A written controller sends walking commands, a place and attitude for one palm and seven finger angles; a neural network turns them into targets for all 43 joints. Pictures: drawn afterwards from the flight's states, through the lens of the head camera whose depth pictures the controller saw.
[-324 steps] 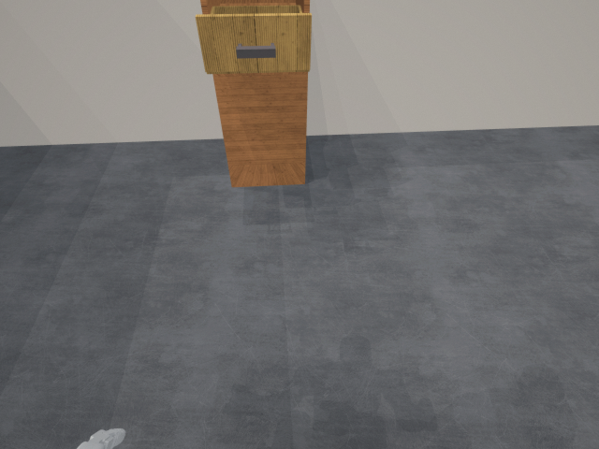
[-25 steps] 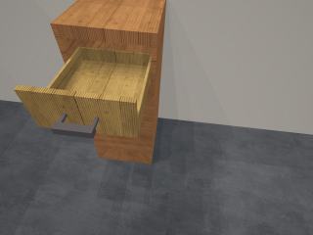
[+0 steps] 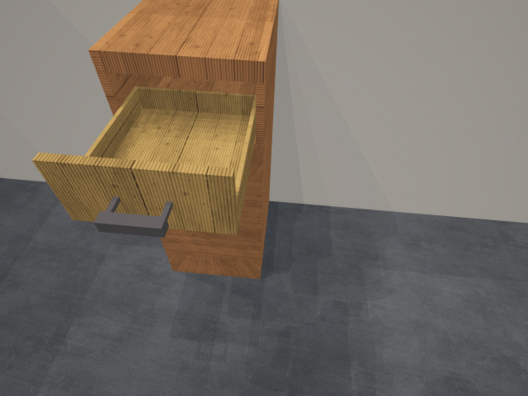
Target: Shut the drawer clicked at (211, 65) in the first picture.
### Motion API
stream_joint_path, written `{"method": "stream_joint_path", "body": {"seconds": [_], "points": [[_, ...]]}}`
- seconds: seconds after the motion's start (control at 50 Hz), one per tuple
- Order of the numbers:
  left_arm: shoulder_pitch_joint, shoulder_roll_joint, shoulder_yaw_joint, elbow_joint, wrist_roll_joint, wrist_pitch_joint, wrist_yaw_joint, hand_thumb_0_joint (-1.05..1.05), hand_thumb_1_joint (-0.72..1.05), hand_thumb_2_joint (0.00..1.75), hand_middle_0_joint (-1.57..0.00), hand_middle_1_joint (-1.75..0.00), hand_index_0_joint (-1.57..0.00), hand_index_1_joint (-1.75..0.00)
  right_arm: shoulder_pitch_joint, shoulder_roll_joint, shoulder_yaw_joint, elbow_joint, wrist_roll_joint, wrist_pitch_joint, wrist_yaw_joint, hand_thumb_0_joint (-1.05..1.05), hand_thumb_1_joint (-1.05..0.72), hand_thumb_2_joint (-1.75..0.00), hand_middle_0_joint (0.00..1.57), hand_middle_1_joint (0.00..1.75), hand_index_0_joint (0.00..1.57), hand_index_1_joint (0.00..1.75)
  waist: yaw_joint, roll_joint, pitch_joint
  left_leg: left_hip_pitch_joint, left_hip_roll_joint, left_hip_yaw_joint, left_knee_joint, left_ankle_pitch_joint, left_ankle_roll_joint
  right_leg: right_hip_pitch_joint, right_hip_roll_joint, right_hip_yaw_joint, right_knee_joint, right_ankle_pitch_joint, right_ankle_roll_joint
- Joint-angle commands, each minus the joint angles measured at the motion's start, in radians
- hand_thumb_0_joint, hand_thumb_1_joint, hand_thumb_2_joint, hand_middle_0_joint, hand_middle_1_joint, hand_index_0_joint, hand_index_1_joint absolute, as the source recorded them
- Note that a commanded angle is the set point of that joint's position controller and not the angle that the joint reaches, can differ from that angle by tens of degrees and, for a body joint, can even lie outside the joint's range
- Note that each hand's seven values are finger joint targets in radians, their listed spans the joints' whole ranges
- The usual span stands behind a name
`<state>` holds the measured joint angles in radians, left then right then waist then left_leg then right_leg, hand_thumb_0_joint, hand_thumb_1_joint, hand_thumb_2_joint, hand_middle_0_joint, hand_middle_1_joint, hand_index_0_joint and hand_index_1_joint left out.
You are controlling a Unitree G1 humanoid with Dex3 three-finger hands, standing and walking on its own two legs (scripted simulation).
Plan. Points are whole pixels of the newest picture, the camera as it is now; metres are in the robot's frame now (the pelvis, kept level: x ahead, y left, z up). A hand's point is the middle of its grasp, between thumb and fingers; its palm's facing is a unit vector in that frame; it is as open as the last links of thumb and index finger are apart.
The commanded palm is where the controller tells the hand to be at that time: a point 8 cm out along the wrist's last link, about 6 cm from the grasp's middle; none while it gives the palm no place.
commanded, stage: look again from close up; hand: left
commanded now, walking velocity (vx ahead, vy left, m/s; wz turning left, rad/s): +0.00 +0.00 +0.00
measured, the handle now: (137, 214) +0.39 +0.25 +0.04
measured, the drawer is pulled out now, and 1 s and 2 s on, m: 0.30 0.30 0.30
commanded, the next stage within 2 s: shuffle to correct the standing spot in 0.56 s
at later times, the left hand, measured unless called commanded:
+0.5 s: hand out of the picture +0.04 +0.20 -0.17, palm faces +0.04 -0.97 -0.23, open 7.3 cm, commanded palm none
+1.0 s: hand out of the picture +0.02 +0.19 -0.19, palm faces +0.09 -0.98 -0.16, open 7.4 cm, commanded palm none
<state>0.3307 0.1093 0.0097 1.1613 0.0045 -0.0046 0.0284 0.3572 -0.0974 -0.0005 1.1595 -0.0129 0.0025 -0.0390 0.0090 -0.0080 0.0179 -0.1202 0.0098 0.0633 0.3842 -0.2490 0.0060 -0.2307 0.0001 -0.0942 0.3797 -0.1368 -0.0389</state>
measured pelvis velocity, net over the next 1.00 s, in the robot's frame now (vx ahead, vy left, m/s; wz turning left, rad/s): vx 0.04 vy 0.03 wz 0.02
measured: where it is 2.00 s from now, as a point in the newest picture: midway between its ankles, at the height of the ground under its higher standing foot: outside the picture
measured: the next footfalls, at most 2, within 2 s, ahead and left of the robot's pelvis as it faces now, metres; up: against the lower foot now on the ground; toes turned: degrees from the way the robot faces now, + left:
none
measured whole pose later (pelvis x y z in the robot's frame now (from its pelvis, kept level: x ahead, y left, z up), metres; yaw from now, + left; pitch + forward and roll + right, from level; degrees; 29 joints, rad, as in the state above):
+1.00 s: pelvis +0.04 +0.03 -0.01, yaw +1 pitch -1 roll +0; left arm 0.33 0.13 0.03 1.10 0.02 -0.01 0.02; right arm 0.35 -0.14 0.02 1.12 -0.02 -0.01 -0.02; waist 0.01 -0.01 0.04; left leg -0.12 -0.02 0.05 0.54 -0.40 0.04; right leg -0.24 -0.04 -0.10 0.58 -0.31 -0.01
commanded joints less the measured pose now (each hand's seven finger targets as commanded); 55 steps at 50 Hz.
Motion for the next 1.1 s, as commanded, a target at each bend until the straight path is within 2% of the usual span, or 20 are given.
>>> {"method": "stream_joint_path", "body": {"seconds": [0.0, 0.04, 0.06, 0.08, 0.12, 0.22, 0.34, 0.64, 0.7, 0.74, 0.78, 0.86, 0.92, 0.96, 0.98, 1.0, 1.02, 1.04, 1.06, 1.08], "points": [[0.06, 0.084, 0.011, -0.027, 0.005, -0.01, 0.012, 0.0, 0.9, 0.9, -0.2, -0.3, -0.2, -0.3, 0.074, -0.077, -0.013, -0.016, 0.003, -0.017, -0.003, 0.0, -0.9, -0.9, 0.2, 0.3, 0.2, 0.3, 0.004, 0.023, 0.084, -0.132, 0.099, -0.102, -0.126, -0.054, 0.022, 0.031, -0.106, 0.133, -0.074, -0.083, 0.018], [0.061, 0.08, 0.01, -0.028, 0.005, -0.011, 0.013, 0.0, 0.9, 0.9, -0.2, -0.3, -0.2, -0.3, 0.075, -0.077, -0.011, -0.016, 0.003, -0.021, -0.003, 0.0, -0.9, -0.9, 0.2, 0.3, 0.2, 0.3, 0.003, 0.026, 0.087, -0.134, 0.098, -0.1, -0.126, -0.04, 0.022, 0.035, -0.109, 0.133, -0.065, -0.06, 0.018], [0.114, 0.116, -0.006, -0.009, 0.016, -0.032, 0.049, 0.0, 0.9, 0.9, -0.2, -0.3, -0.2, -0.3, -0.066, -0.128, -0.007, -0.092, 0.006, -0.038, 0.014, 0.0, -0.9, -0.9, 0.2, 0.3, 0.2, 0.3, 0.042, 0.085, 0.12, -0.195, 0.111, -0.023, 0.063, 0.006, -0.011, 0.015, -0.145, 0.13, 0.004, 0.104, 0.01], [0.084, 0.151, 0.003, -0.046, 0.011, -0.035, 0.038, 0.0, 0.9, 0.9, -0.2, -0.3, -0.2, -0.3, 0.01, -0.084, -0.008, -0.115, -0.004, -0.022, 0.015, 0.0, -0.9, -0.9, 0.2, 0.3, 0.2, 0.3, -0.012, 0.099, 0.029, -0.168, 0.039, -0.062, 0.079, -0.117, -0.006, -0.003, -0.171, 0.212, -0.045, -0.196, -0.023], [0.025, 0.155, 0.01, -0.072, 0.011, -0.043, 0.022, 0.0, 0.9, 0.9, -0.2, -0.3, -0.2, -0.3, 0.078, -0.082, -0.004, -0.099, -0.012, -0.026, 0.02, 0.0, -0.9, -0.9, 0.2, 0.3, 0.2, 0.3, -0.04, 0.067, -0.012, -0.117, 0.05, -0.072, 0.054, -0.068, 0.01, -0.046, -0.157, 0.185, -0.025, -0.274, -0.039], [0.012, 0.088, -0.007, -0.075, 0.007, -0.035, 0.008, 0.0, 0.9, 0.9, -0.2, -0.3, -0.2, -0.3, 0.07, -0.107, 0.005, -0.112, -0.005, -0.047, 0.011, 0.0, -0.9, -0.9, 0.2, 0.3, 0.2, 0.3, -0.014, 0.03, 0.07, -0.205, 0.1, -0.15, -0.05, 0.028, 0.039, 0.018, -0.096, 0.113, 0.064, -0.069, -0.016], [0.015, 0.095, -0.007, -0.072, 0.001, -0.032, 0.011, 0.0, 0.9, 0.9, -0.2, -0.3, -0.2, -0.3, 0.073, -0.134, 0.008, -0.095, -0.003, -0.056, 0.002, 0.0, -0.9, -0.9, 0.2, 0.3, 0.2, 0.3, -0.009, 0.005, 0.064, -0.131, 0.1, -0.126, -0.05, 0.237, 0.035, 0.064, -0.101, 0.103, 0.091, 0.081, -0.008], [-0.007, 0.126, -0.001, -0.078, 0.001, -0.024, 0.011, 0.0, 0.9, 0.9, -0.2, -0.3, -0.2, -0.3, 0.018, -0.146, 0.01, -0.059, -0.002, -0.047, 0.001, 0.0, -0.9, -0.9, 0.2, 0.3, 0.2, 0.3, -0.006, 0.018, 0.049, -0.069, 0.094, -0.102, -0.068, 0.225, 0.029, 0.1, -0.115, 0.113, 0.062, 0.126, -0.005], [0.002, 0.125, 0.003, -0.077, 0.007, -0.021, 0.01, 0.0, 0.9, 0.9, -0.2, -0.3, -0.2, -0.3, 0.028, -0.14, 0.013, -0.047, -0.005, -0.038, 0.005, 0.0, -0.9, -0.9, 0.2, 0.3, 0.2, 0.3, -0.003, 0.016, 0.042, -0.076, 0.082, -0.088, -0.056, 0.07, 0.033, 0.103, -0.118, 0.116, 0.064, 0.012, -0.018], [0.006, 0.133, 0.007, -0.079, 0.012, -0.017, 0.007, 0.0, 0.9, 0.9, -0.2, -0.3, -0.2, -0.3, 0.025, -0.141, 0.012, -0.05, -0.007, -0.03, 0.008, 0.0, -0.9, -0.9, 0.2, 0.3, 0.2, 0.3, 0.003, 0.031, 0.084, -0.121, 0.068, -0.08, -0.041, -0.045, 0.038, 0.074, -0.124, 0.135, 0.055, -0.113, -0.028], [0.016, 0.147, 0.015, -0.081, 0.014, -0.016, 0.003, 0.0, 0.9, 0.9, -0.2, -0.3, -0.2, -0.3, 0.029, -0.133, 0.012, -0.057, -0.009, -0.022, 0.012, 0.0, -0.9, -0.9, 0.2, 0.3, 0.2, 0.3, 0.004, -0.005, 0.121, -0.162, 0.046, -0.064, -0.011, -0.129, 0.037, 0.044, -0.144, 0.174, 0.019, -0.242, -0.046], [0.045, 0.174, 0.034, -0.089, 0.015, -0.016, 0.002, 0.0, 0.9, 0.9, -0.2, -0.3, -0.2, -0.3, 0.05, -0.114, 0.012, -0.067, -0.011, -0.019, 0.018, 0.0, -0.9, -0.9, 0.2, 0.3, 0.2, 0.3, 0.007, -0.096, 0.133, -0.2, 0.003, -0.023, 0.095, -0.143, 0.027, 0.034, -0.209, 0.258, -0.048, -0.341, -0.089], [0.053, 0.178, 0.047, -0.1, 0.017, -0.018, 0.005, 0.0, 0.9, 0.9, -0.2, -0.3, -0.2, -0.3, 0.071, -0.103, 0.008, -0.066, -0.009, -0.025, 0.017, 0.0, -0.9, -0.9, 0.2, 0.3, 0.2, 0.3, -0.002, -0.097, 0.117, -0.164, 0.002, -0.01, 0.117, -0.122, 0.025, 0.006, -0.239, 0.271, -0.041, -0.284, -0.111], [0.023, 0.16, 0.047, -0.112, 0.016, -0.017, 0.003, 0.0, 0.9, 0.9, -0.2, -0.3, -0.2, -0.3, 0.12, -0.102, 0.009, -0.052, -0.009, -0.034, 0.017, 0.0, -0.9, -0.9, 0.2, 0.3, 0.2, 0.3, -0.021, -0.008, 0.102, -0.098, 0.023, -0.042, 0.04, -0.038, 0.033, -0.025, -0.184, 0.184, 0.059, -0.209, -0.091], [0.007, 0.137, 0.042, -0.121, 0.016, -0.015, -0.001, 0.0, 0.9, 0.9, -0.2, -0.3, -0.2, -0.3, 0.145, -0.123, 0.006, -0.042, -0.01, -0.041, 0.016, 0.0, -0.9, -0.9, 0.2, 0.3, 0.2, 0.3, -0.027, 0.082, 0.083, -0.06, 0.071, -0.1, 0.006, 0.073, 0.052, -0.038, -0.118, 0.098, 0.158, -0.172, -0.061], [-0.014, 0.095, 0.032, -0.134, 0.02, -0.013, 0.0, 0.0, 0.9, 0.9, -0.2, -0.3, -0.2, -0.3, 0.179, -0.154, -0.001, -0.032, -0.013, -0.046, 0.011, 0.0, -0.9, -0.9, 0.2, 0.3, 0.2, 0.3, -0.039, 0.199, 0.077, -0.002, 0.158, -0.188, -0.034, 0.315, 0.091, -0.094, -0.044, -0.001, 0.285, -0.174, -0.024], [-0.039, 0.072, 0.021, -0.141, 0.02, -0.013, 0.005, 0.0, 0.9, 0.9, -0.2, -0.3, -0.2, -0.3, 0.187, -0.165, 0.001, -0.024, -0.011, -0.047, -0.001, 0.0, -0.9, -0.9, 0.2, 0.3, 0.2, 0.3, -0.039, 0.253, 0.092, 0.062, 0.224, -0.249, -0.03, 0.633, 0.133, -0.176, -0.015, -0.025, 0.348, -0.289, -0.001], [-0.05, 0.075, 0.016, -0.144, 0.017, -0.012, 0.01, 0.0, 0.9, 0.9, -0.2, -0.3, -0.2, -0.3, 0.189, -0.154, 0.005, -0.024, -0.011, -0.047, -0.01, 0.0, -0.9, -0.9, 0.2, 0.3, 0.2, 0.3, -0.04, 0.233, 0.086, 0.128, 0.245, -0.256, 0.0, 0.909, 0.158, -0.219, -0.021, -0.003, 0.383, -0.379, 0.003], [-0.046, 0.077, 0.017, -0.143, 0.01, -0.011, 0.011, 0.0, 0.9, 0.9, -0.2, -0.3, -0.2, -0.3, 0.173, -0.153, 0.007, -0.033, -0.009, -0.048, -0.014, 0.0, -0.9, -0.9, 0.2, 0.3, 0.2, 0.3, -0.029, 0.196, 0.071, 0.149, 0.248, -0.234, 0.025, 1.03, 0.164, -0.203, -0.036, 0.011, 0.364, -0.392, 0.002], [-0.037, 0.075, 0.019, -0.136, 0.006, -0.011, 0.011, 0.0, 0.9, 0.9, -0.2, -0.3, -0.2, -0.3, 0.144, -0.155, 0.006, -0.044, -0.007, -0.046, -0.017, 0.0, -0.9, -0.9, 0.2, 0.3, 0.2, 0.3, -0.013, 0.145, 0.07, 0.135, 0.23, -0.199, 0.046, 1.065, 0.15, -0.152, -0.045, 0.012, 0.3, -0.34, 0.0]]}}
